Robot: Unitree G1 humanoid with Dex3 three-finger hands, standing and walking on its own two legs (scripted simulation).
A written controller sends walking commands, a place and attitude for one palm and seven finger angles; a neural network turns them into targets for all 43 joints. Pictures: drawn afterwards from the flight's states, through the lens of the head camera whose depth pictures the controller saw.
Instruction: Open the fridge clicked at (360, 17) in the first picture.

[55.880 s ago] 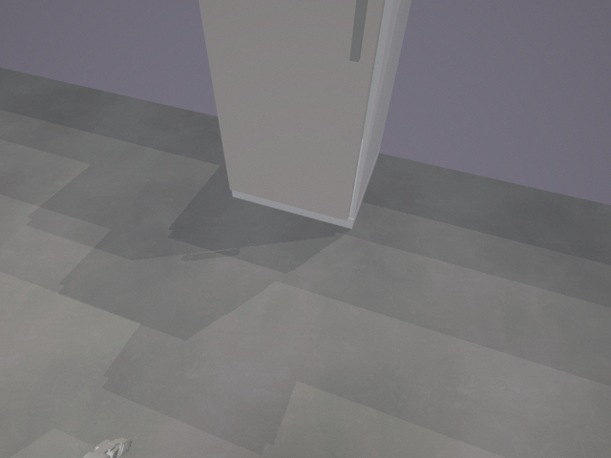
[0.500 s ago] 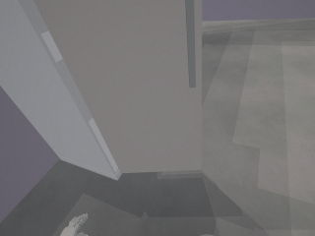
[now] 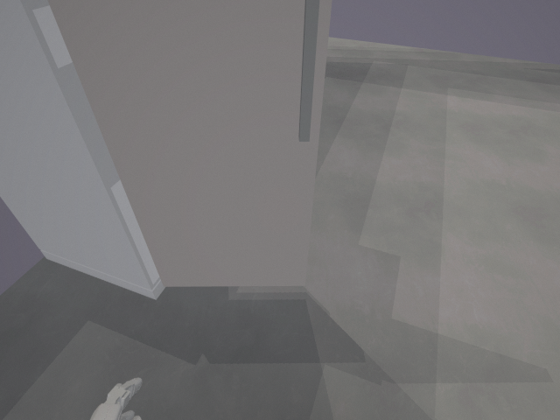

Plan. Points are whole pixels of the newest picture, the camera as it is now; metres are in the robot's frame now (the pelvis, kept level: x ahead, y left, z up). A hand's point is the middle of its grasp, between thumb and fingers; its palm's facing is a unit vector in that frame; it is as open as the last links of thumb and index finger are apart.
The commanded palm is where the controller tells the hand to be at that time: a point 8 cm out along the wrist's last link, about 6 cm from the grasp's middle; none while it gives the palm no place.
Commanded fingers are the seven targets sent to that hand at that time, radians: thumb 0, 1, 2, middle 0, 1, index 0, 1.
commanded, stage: let the arm hang, fingers relaxed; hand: right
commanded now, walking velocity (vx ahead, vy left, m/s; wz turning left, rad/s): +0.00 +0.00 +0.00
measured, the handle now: (308, 46) +0.76 -0.03 +0.25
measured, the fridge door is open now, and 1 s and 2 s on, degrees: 69 69 69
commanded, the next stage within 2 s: look to check the result in 1.08 s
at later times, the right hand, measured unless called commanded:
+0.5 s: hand out of the picture +0.05 -0.22 -0.16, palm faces +0.06 +0.97 -0.24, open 7.1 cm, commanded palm none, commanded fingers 0.00 -0.90 -0.90 0.20 0.30 0.20 0.30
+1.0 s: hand out of the picture +0.08 -0.18 -0.15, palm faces +0.06 +0.98 -0.21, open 7.2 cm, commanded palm none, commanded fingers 0.00 -0.90 -0.90 0.20 0.30 0.20 0.30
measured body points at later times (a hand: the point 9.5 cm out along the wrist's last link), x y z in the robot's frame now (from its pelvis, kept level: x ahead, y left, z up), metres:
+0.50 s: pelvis +0.01 -0.01 +0.01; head +0.05 -0.02 +0.46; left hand +0.01 +0.23 -0.14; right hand +0.04 -0.27 -0.14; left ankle +0.04 +0.12 -0.70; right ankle -0.02 -0.09 -0.72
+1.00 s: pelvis +0.03 +0.00 +0.02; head +0.05 +0.00 +0.47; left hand +0.06 +0.22 -0.14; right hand +0.07 -0.23 -0.13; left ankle +0.03 +0.12 -0.72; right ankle -0.02 -0.09 -0.72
